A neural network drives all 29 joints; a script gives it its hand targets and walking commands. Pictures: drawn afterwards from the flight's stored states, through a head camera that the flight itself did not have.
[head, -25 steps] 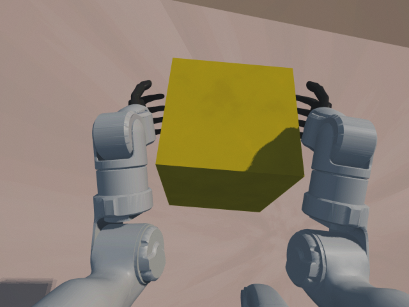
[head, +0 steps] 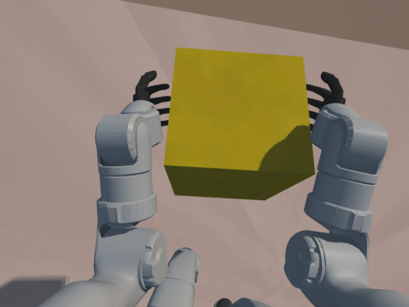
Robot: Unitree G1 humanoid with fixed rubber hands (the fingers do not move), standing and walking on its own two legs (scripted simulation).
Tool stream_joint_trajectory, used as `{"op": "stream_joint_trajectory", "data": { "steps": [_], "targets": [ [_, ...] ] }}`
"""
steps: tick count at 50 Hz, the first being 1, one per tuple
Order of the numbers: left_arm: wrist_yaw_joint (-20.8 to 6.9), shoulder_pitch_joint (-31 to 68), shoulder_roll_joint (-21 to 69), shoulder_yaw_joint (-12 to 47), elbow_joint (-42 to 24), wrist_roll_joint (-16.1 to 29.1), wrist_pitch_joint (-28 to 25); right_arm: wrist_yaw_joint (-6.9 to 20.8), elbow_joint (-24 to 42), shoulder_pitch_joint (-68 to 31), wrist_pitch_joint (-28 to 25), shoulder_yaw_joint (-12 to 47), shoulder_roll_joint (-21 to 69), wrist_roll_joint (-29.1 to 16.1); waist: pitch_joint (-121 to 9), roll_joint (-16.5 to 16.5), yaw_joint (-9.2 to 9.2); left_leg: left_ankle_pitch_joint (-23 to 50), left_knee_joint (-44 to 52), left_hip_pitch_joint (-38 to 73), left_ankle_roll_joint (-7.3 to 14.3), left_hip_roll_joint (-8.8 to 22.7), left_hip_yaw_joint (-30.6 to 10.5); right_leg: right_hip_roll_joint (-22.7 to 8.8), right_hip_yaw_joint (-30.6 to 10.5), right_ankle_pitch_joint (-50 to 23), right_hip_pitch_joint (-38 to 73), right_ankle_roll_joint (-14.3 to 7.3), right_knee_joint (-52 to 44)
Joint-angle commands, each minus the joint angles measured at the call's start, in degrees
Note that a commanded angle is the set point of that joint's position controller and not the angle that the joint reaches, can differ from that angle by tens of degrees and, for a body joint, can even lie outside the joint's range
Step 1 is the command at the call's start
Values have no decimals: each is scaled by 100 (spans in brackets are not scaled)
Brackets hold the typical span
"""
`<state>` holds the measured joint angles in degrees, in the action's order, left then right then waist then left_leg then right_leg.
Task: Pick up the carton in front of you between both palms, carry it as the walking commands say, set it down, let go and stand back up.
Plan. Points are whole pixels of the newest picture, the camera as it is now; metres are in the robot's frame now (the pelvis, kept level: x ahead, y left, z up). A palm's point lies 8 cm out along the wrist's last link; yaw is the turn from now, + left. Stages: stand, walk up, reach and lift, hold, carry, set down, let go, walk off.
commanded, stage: carry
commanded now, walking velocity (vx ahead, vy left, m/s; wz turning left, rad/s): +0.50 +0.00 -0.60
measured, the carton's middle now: (228, 137) +0.41 +0.05 +0.06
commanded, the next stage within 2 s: none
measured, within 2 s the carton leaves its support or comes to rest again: neither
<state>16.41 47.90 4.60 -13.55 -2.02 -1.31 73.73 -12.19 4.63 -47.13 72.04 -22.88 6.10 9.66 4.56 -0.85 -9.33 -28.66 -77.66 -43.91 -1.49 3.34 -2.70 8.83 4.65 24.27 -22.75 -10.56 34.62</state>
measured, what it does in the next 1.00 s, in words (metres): climbs: left foot 0.03 m higher, then right foot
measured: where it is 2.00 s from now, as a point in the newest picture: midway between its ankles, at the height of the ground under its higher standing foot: (257, 95)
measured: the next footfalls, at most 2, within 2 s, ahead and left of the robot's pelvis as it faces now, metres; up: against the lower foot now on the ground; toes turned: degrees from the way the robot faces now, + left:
left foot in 0.18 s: +0.31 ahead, +0.16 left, +0.03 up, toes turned -5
right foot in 0.56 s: +0.46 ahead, -0.14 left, +0.06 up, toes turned -21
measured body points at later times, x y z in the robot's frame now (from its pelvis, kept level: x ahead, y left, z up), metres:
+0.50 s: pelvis +0.30 +0.03 +0.05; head +0.32 +0.03 +0.50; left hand +0.70 +0.03 +0.22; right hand +0.60 -0.25 +0.24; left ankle +0.27 +0.16 -0.69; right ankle +0.37 -0.12 -0.63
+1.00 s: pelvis +0.60 -0.04 +0.07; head +0.62 -0.06 +0.52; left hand +0.98 +0.09 +0.24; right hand +0.99 -0.20 +0.25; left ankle +0.76 +0.02 -0.62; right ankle +0.42 -0.12 -0.64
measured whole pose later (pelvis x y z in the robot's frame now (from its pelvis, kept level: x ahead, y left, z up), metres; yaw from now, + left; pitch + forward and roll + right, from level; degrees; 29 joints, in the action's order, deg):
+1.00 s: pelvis +0.60 -0.04 +0.07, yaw -4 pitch +4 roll +2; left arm 16.2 48.5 5.2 -18.4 3.7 -6.7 77.1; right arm -14.8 -3.8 -50.8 72.2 -18.7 6.5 9.7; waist -2.0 0.3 -1.9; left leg -17.3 -43.7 -39.5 6.7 -0.6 10.8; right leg -8.5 16.5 35.1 -2.2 3.4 33.0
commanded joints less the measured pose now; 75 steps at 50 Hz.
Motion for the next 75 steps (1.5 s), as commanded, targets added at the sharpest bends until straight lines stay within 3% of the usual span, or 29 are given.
{"op": "stream_joint_trajectory", "data": {
  "steps": [1, 6, 8, 9, 10, 11, 14, 18, 25, 27, 28, 29, 30, 33, 37, 45, 49, 50, 51, 52, 55, 58, 64, 68, 71, 72, 73, 74, 75],
  "targets": [
    [-1488, 4698, 5976, 3649, -488, 2672, -73, 892, -321, -3532, 124, 3423, 4510, -1759, -3536, -52, 440, 244, 1040, -265, -115, 81, 212, -1719, -2388, -2999, 2587, -840, -739],
    [-1577, 4084, 5748, 3100, 329, 2076, 97, 1003, -972, -3524, 262, 3656, 4959, -2011, -3255, -729, 423, 844, 3363, 846, -42, -467, 884, -1360, -1576, -4042, 2205, -351, -367],
    [-1595, 4074, 5691, 2945, 476, 1950, 98, 1027, -1236, -3498, 256, 3673, 5177, -2137, -3672, -812, 964, 1206, 4339, 3028, 138, -749, 1195, -1202, -1024, -5081, 1426, 64, 766],
    [-1612, 4125, 5659, 2886, 511, 1911, 97, 1024, -1380, -3297, 222, 3588, 5175, -2118, -4126, -456, 1504, 1238, 4594, 4824, 379, -200, 553, -1042, -752, -4197, 355, 323, 1840],
    [-1640, 4128, 5774, 2831, 477, 1889, 87, 989, -1380, -3429, 142, 3516, 5047, -2040, -4770, 1520, 1424, 1410, 5119, 6291, 1388, 1809, -2910, -494, -423, -1177, -1313, 800, 3452],
    [-1635, 4429, 5669, 2801, 330, 1833, 55, 1000, -1399, -3482, 108, 3526, 5267, -2123, -4447, 1690, 1483, 1879, 5620, 6342, 1748, 1945, -3968, -292, -724, 625, -2139, 777, 4419],
    [-1472, 4454, 5663, 2685, 111, 1662, -58, 1148, -751, -4210, 70, 3965, 5923, -2780, -3381, 25, 1308, 2445, 5186, 5372, 1299, 1748, -2269, -1025, -830, 10, -2789, 658, 4938],
    [-1206, 4327, 5234, 2735, -169, 1345, -95, 1224, -480, -4393, 71, 4158, 5882, -3190, -3094, 736, 1293, 1441, 5679, 5051, 1013, 1415, -986, -1156, -606, -184, -2680, 699, 4039],
    [-1047, 3913, 4611, 2354, 190, 833, 84, 1323, -1426, -3899, 316, 3677, 5551, -3037, -2708, 1225, 1322, 2534, 5798, 4047, 969, 1107, 240, -674, 696, -254, -686, 747, 538],
    [-1086, 3864, 4712, 2226, 465, 838, 78, 1372, -1785, -3786, 337, 3557, 5668, -2999, -3149, 1038, 813, 4089, 4547, 3429, 706, 903, 818, -359, 1081, -855, 1338, 630, -253],
    [-1110, 3811, 4735, 2156, 602, 856, 46, 1397, -1978, -3749, 333, 3467, 5719, -2951, -3677, 494, 488, 3699, 3216, 2544, 454, 703, 1047, -772, 518, -620, 3043, 537, -340],
    [-1135, 3838, 4675, 2053, 616, 856, -1, 1435, -2094, -3685, 343, 3355, 5897, -2923, -4329, -1002, 449, 1319, 1560, 947, 106, 123, 996, -2773, -2738, 377, 4354, -169, -890],
    [-1133, 4088, 4864, 2183, 509, 947, -39, 1451, -2200, -3744, 329, 3263, 5938, -2872, -4085, -1555, 370, -518, 403, -92, 137, -448, 417, -3161, -4284, -38, 4290, -647, -1761],
    [-1301, 5043, 5634, 2655, -184, 1591, -137, 1336, -1883, -3938, 198, 3292, 6271, -2703, -3226, -6, 550, 209, -592, -702, 424, 109, 16, -2900, -2560, -1310, 3282, -183, -1035],
    [-1497, 5435, 6051, 3037, -543, 2197, -175, 1023, -1238, -3791, 126, 3471, 6033, -2367, -3160, -717, 670, 765, -298, -660, 460, 101, 212, -2687, -1378, -924, 2982, 149, -1353],
    [-1575, 4873, 5464, 2985, -167, 2188, 67, 816, -1310, -3212, 326, 3497, 5181, -1950, -2569, -579, 485, 1127, 2133, -664, 623, 12, 1031, -2552, 41, -2463, 3180, 287, -1574],
    [-1646, 4767, 5551, 2792, 211, 2049, 113, 903, -1682, -3157, 358, 3411, 5389, -2023, -3200, -1118, 1309, 1244, 3681, 2669, 941, -1126, 2076, -2400, 1114, -7112, 2502, 744, 601],
    [-1650, 4760, 5536, 2705, 226, 1936, 97, 936, -1718, -3138, 324, 3384, 5536, -2096, -3722, -636, 1668, 1637, 4455, 4219, 969, -1073, 1748, -2219, 1157, -5988, 1826, 918, 2065],
    [-1651, 4677, 5695, 2658, 231, 1841, 67, 974, -1635, -3320, 290, 3412, 5608, -2194, -4285, 418, 1490, 914, 4541, 6241, 1521, 600, -981, -1753, 562, -1285, -180, 1196, 3333],
    [-1647, 4735, 5575, 2582, 132, 1799, 62, 1015, -1671, -3431, 216, 3532, 5776, -2315, -4693, 1627, 1638, 1750, 5493, 6827, 2483, 1526, -3971, -647, 12, 853, -1504, 1430, 5133],
    [-1513, 4932, 5739, 2610, -80, 1640, -87, 1187, -886, -4240, 117, 4005, 6411, -2919, -3762, -18, 1453, 3652, 4765, 5769, 1906, 1193, -2190, -1140, -692, 388, -2481, 912, 5595],
    [-1375, 4758, 5647, 2666, -324, 1447, -194, 1262, -569, -4407, 50, 4269, 6632, -3197, -3853, 328, 1251, 2408, 5021, 5318, 1537, 1064, -1568, -1283, -684, 194, -2356, 772, 4717],
    [-1254, 4471, 5163, 3023, -552, 1284, -130, 1265, -569, -3937, 110, 4282, 6047, -3047, -3373, 584, 1320, 2396, 5521, 5072, 1645, 1039, -884, -1470, -320, -179, -2840, 916, 3125],
    [-1284, 4159, 5031, 2994, -65, 1331, 72, 1228, -955, -3617, 266, 4053, 5617, -2810, -2985, 808, 1302, 3365, 5634, 4613, 1356, 765, -45, -1050, 427, -685, -1637, 835, 1176],
    [-1367, 4025, 5119, 2820, 463, 1401, 139, 1226, -1405, -3366, 342, 3764, 5500, -2620, -3425, 774, 646, 5787, 3953, 4003, 832, 559, 854, -332, 1171, -959, 928, 598, 31],
    [-1399, 3895, 5151, 2721, 656, 1440, 118, 1226, -1510, -3395, 343, 3649, 5421, -2528, -3877, 510, 246, 4878, 2774, 3058, 564, 353, 978, -667, 473, -753, 2569, 464, -31],
    [-1408, 3942, 5065, 2644, 673, 1446, 64, 1237, -1571, -3328, 358, 3522, 5543, -2488, -4417, -1167, 388, 2568, 1112, 1292, 258, -271, 818, -2498, -3038, 77, 3778, -414, -756],
    [-1431, 4124, 5307, 2622, 673, 1526, 29, 1223, -1600, -3560, 349, 3372, 5496, -2413, -4007, -1594, 312, 74, -30, 125, 285, -917, 357, -2733, -4560, -858, 3895, -858, -1523],
    [-1470, 4449, 5445, 2675, 432, 1688, 28, 1188, -1624, -3647, 309, 3364, 5627, -2343, -3712, -877, 390, 33, -775, -418, 445, -569, -15, -2747, -3996, -1410, 3748, -842, -1108]
  ]
}}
